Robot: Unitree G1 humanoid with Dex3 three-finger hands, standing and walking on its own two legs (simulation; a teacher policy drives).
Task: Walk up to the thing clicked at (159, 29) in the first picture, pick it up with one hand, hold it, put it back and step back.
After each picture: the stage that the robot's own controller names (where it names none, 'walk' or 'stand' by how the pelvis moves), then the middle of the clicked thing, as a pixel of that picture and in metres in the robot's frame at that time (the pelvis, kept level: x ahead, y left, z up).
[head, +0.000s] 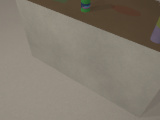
stand; out of the picture +0.76 -0.41 +0.05
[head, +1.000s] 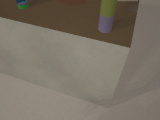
walk; (108, 7) +0.73 -0.08 +0.09
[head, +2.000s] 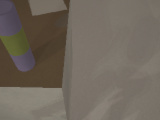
stand; (15, 41) +0.44 +0.24 +0.10
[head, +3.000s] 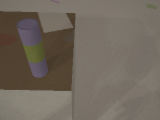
stand; (34, 51) +0.49 +0.21 +0.06
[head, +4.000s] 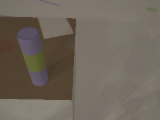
stand; (34, 59) +0.46 +0.20 +0.05
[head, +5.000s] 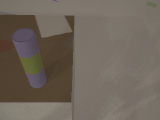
stand; (31, 61) +0.44 +0.20 +0.05
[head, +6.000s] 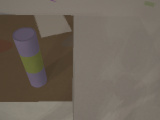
stand; (32, 61) +0.44 +0.20 +0.05
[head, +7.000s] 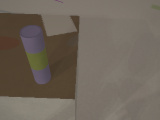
stand; (37, 58) +0.46 +0.19 +0.05
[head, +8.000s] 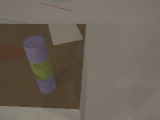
rise first; (41, 67) +0.42 +0.20 +0.06
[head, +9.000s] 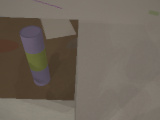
go down; (37, 59) +0.46 +0.19 +0.06
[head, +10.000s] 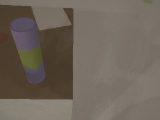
go down; (30, 55) +0.44 +0.18 +0.08
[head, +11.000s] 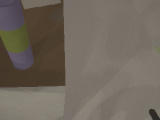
close in; (15, 36) +0.45 +0.19 +0.11
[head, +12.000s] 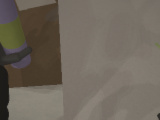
close; (10, 33) +0.47 +0.20 +0.12
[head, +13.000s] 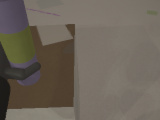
lift; (18, 44) +0.34 +0.16 +0.26
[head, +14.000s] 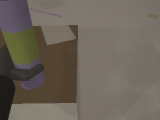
lift; (22, 46) +0.34 +0.17 +0.24
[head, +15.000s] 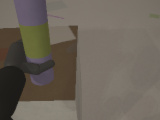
hold; (36, 41) +0.36 +0.14 +0.25
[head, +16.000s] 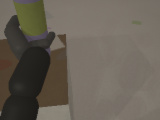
hold; (32, 18) +0.39 +0.12 +0.32
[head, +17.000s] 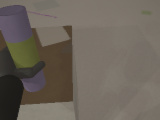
crouch; (24, 53) +0.36 +0.17 +0.21
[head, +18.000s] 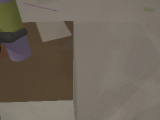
lower; (8, 20) +0.44 +0.22 +0.25
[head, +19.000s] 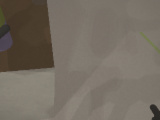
lower; out of the picture +0.52 +0.22 +0.14
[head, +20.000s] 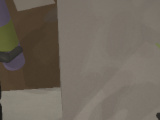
lower; (3, 35) +0.46 +0.21 +0.12
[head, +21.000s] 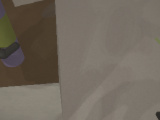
lower; out of the picture +0.47 +0.22 +0.12
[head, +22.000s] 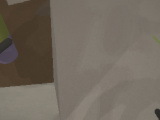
lower; out of the picture +0.48 +0.22 +0.13
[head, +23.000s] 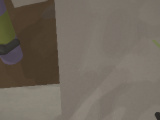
loosen; out of the picture +0.48 +0.22 +0.13
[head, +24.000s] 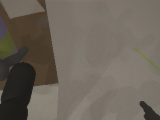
hold; (0, 42) +0.47 +0.21 +0.12
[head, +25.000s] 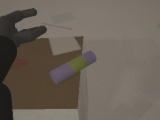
stand; (74, 66) +0.59 +0.09 -0.02
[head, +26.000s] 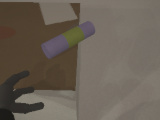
sink last; (69, 38) +0.60 +0.08 +0.01
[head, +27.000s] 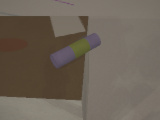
stand; (76, 49) +0.59 +0.09 -0.01
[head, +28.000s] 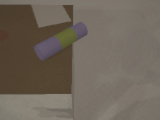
stand; (62, 40) +0.60 +0.10 +0.01
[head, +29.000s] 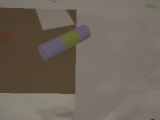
stand; (65, 41) +0.60 +0.08 +0.03
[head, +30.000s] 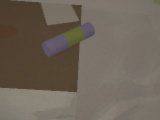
stand; (69, 38) +0.61 +0.09 +0.01
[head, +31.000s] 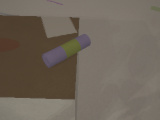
stand; (67, 49) +0.61 +0.09 -0.04
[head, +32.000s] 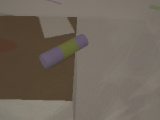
stand; (64, 50) +0.61 +0.10 -0.04
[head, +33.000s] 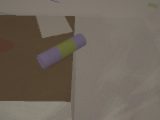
stand; (62, 50) +0.60 +0.11 -0.04
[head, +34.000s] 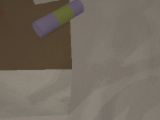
walk; (59, 17) +0.68 +0.11 -0.02
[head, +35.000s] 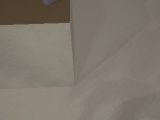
walk; out of the picture +0.99 +0.19 -0.01
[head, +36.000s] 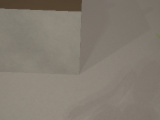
stand; out of the picture +1.27 +0.09 -0.02
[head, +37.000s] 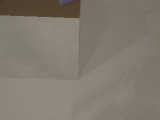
stand; out of the picture +1.21 +0.09 -0.04
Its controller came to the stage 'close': yes
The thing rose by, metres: 0.35
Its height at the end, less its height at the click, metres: -0.09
